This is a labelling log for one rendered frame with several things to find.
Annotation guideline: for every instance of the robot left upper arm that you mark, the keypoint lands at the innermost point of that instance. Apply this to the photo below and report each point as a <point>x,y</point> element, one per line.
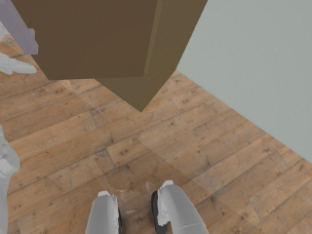
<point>9,164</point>

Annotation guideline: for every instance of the robot left hand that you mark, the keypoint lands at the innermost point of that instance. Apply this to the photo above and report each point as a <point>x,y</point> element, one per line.
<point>10,65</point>

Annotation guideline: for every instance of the cupboard door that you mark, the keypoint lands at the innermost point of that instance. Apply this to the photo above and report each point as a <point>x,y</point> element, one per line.
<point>90,39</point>

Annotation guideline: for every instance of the handle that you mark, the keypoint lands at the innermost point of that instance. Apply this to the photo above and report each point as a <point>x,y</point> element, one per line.
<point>11,19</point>

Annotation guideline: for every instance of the robot right shin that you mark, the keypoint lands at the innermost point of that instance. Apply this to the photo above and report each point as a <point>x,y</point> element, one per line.
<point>163,218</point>

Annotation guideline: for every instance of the robot left thigh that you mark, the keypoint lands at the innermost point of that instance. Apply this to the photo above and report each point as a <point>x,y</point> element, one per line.
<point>103,213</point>

